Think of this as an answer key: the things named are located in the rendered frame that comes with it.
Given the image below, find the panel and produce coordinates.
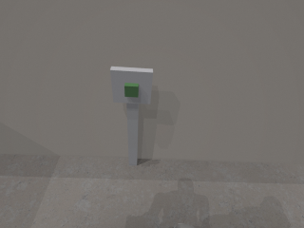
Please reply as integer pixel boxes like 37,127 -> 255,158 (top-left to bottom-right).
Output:
110,66 -> 153,166

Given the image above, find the button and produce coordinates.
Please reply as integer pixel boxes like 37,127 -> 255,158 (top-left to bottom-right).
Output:
124,83 -> 139,98

